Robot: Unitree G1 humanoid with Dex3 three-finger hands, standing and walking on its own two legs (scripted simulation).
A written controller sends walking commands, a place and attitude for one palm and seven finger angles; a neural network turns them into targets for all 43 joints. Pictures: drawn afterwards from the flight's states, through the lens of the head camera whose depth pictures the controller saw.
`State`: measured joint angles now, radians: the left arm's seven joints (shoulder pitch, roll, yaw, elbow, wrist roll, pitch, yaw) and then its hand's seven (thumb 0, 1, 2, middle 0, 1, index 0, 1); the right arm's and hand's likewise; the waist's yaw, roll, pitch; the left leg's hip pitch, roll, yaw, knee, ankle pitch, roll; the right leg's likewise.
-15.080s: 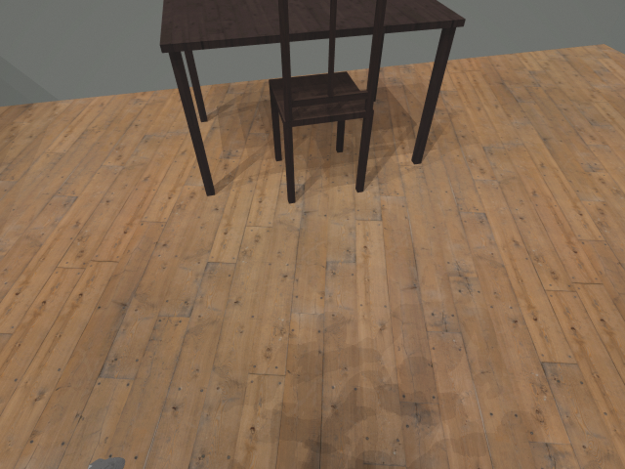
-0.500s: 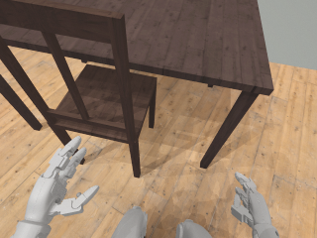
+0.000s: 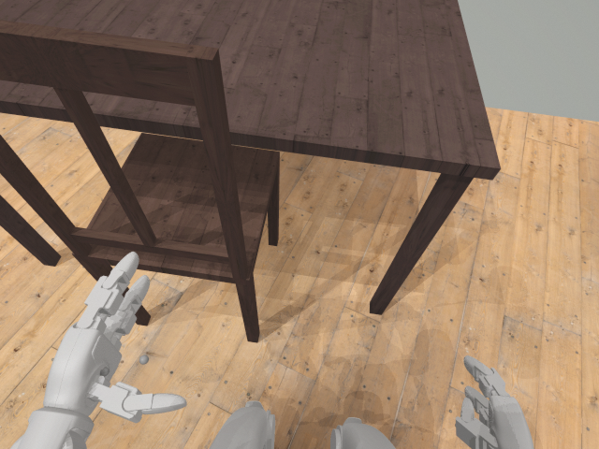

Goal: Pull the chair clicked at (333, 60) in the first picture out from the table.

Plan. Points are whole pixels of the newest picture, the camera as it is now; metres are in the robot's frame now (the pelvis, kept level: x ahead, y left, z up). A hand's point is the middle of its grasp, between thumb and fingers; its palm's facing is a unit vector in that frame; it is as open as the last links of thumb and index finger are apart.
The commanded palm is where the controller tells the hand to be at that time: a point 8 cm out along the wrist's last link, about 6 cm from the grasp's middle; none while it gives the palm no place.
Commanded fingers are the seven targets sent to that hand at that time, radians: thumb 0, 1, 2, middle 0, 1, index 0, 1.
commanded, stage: raise the hand toward the chair's back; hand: left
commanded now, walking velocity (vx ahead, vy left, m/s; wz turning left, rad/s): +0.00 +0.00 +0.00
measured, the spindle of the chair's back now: (118, 182) +0.48 +0.31 +0.02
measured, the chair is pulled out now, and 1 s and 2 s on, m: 0.00 0.00 0.00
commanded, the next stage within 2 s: aim the fingers beside a spindle in 0.98 s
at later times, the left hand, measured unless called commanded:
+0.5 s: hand (112, 334) +0.24 +0.23 +0.05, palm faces -0.07 -1.00 -0.06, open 16.9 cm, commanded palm +0.22 +0.28 +0.06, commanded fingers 0.00 -0.50 0.30 -0.06 -0.08 -0.06 -0.08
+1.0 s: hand (123, 331) +0.24 +0.22 +0.05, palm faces -0.06 -1.00 -0.05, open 16.9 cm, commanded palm +0.22 +0.27 +0.06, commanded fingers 0.00 -0.50 0.30 -0.06 -0.08 -0.06 -0.08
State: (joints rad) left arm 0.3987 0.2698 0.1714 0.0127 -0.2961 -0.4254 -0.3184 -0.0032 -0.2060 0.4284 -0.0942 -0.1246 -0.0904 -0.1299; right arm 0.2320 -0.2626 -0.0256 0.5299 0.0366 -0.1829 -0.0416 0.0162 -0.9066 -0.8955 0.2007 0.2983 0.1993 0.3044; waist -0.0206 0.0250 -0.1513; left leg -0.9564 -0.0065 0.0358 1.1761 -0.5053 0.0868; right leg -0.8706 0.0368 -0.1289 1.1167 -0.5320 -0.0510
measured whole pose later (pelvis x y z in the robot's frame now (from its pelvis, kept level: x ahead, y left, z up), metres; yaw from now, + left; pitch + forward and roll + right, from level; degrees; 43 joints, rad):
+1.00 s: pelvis +0.01 +0.01 +0.01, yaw +1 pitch +16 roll -4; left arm 0.30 0.31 0.21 0.09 -0.30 -0.37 -0.35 -0.01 -0.50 0.30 -0.07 -0.08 -0.06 -0.08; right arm 0.24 -0.26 0.02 0.51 0.04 -0.16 -0.03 0.01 -0.90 -0.90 0.20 0.30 0.20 0.30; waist -0.02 0.04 -0.15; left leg -0.91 -0.02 0.03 1.11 -0.48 0.10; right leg -0.81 0.03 -0.13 1.04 -0.51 -0.03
